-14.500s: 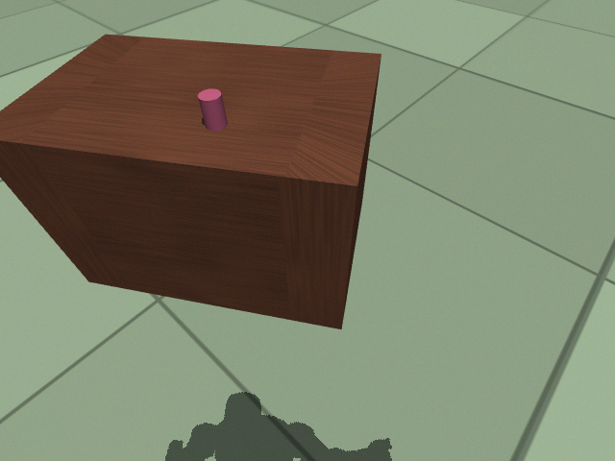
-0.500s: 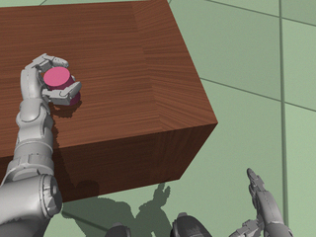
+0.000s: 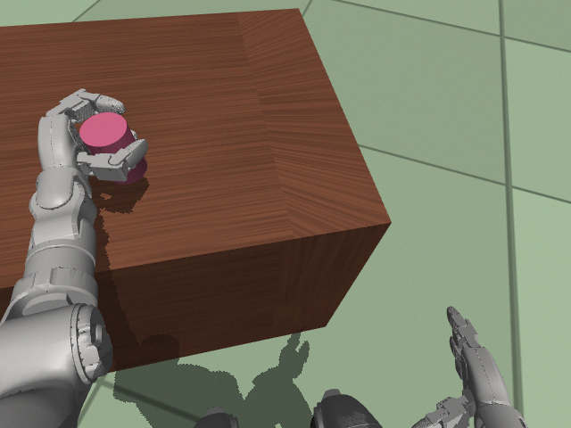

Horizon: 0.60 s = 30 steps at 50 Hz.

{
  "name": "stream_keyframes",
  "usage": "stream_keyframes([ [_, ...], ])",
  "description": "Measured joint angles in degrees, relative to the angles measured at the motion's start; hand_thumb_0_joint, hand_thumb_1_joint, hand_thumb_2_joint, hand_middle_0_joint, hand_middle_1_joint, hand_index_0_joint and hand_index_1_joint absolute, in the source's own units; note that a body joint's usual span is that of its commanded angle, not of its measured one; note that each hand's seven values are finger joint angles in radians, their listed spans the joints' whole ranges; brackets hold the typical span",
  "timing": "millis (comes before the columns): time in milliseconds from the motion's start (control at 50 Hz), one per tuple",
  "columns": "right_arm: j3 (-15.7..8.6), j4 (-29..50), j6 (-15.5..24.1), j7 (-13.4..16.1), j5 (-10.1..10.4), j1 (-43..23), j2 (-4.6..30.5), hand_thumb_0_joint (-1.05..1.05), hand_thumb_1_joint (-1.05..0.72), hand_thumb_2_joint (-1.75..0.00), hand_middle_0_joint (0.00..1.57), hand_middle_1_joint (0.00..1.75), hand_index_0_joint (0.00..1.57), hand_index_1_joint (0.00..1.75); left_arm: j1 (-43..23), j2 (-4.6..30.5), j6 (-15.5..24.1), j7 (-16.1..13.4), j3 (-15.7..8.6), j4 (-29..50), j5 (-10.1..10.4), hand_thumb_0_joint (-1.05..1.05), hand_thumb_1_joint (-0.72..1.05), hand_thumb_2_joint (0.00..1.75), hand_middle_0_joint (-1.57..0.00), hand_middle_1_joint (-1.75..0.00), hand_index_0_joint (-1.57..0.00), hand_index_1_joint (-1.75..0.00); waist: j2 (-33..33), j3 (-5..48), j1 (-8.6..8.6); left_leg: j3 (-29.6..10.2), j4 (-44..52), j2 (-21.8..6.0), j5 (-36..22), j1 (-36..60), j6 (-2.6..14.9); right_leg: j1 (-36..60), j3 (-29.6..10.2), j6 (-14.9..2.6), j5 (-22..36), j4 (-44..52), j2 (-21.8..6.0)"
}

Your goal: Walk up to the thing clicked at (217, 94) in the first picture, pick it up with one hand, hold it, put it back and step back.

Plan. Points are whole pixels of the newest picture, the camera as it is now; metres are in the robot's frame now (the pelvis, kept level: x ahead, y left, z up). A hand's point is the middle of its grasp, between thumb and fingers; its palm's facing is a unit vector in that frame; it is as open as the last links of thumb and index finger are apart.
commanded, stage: lift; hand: left
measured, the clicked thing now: (116, 150) +0.50 +0.19 +0.08
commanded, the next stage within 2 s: hold in 1.38 s
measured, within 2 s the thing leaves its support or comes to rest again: neither
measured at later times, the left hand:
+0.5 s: hand (105, 126) +0.47 +0.18 +0.15, palm faces +0.12 -0.99 -0.03, open 8.5 cm
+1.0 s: hand (76, 143) +0.38 +0.17 +0.21, palm faces +0.15 -0.99 -0.04, open 8.5 cm
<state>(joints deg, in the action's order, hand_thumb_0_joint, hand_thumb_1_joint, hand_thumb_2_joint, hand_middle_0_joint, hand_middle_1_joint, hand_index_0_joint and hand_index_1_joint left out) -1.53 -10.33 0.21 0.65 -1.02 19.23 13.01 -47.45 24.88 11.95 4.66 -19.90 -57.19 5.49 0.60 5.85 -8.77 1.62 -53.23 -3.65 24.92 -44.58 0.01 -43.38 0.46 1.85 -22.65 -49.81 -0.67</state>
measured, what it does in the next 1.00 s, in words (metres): stands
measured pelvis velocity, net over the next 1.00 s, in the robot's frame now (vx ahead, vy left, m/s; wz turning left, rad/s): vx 0.01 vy -0.01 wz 0.03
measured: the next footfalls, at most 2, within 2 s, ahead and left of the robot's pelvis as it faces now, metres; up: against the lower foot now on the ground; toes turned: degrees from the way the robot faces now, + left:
none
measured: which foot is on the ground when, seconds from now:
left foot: down 0.00-1.00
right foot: down 0.00-1.00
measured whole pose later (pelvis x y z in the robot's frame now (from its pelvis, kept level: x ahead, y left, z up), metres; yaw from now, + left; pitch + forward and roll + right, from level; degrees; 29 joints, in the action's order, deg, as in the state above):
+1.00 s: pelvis +0.01 -0.01 +0.03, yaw +2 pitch +3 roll +0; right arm -3.5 -28.7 7.5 4.2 1.9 17.5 12.6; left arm -24.4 14.9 -16.4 1.0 -12.5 -11.5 10.4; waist 3.2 4.4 -0.7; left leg 1.3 -38.6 -1.9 19.8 -21.3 -0.8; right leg -21.0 1.4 1.3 -19.8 -38.2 -2.1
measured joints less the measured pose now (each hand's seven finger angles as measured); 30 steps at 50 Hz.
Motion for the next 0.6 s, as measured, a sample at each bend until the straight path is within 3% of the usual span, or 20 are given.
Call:
stream_keyframes([
  [240,-0.75,-1.3,0.75,0.17,0.58,0.81,0.35,-0.01,0.52,-0.06,0.05,0.05,0.06,0.05,2.25,-1.18,-2.51,0.32,1.31,3.74,0.54,-0.02,-0.31,1.16,-0.78,-1.16,-0.85,-1.2,0.72,0.53,1.29,0.35,2.23,0.02,-0.23,2.86,-0.08,2.68,-0.25,0.01,0.24,2.09,0.02],
  [600,-2.37,-9.72,1.92,1.68,2.51,0.23,-0.21,-0.01,0.53,-0.05,0.05,0.05,0.06,0.05,13.49,-7.62,-12.58,-3.16,5.55,24.26,3.16,-0.02,-0.31,1.16,-0.77,-1.16,-0.85,-1.2,2.23,0.92,5.67,0.32,7.82,0.64,-1.21,13.71,-0.36,13.32,0.05,-0.1,0.57,6.82,-0.5],
])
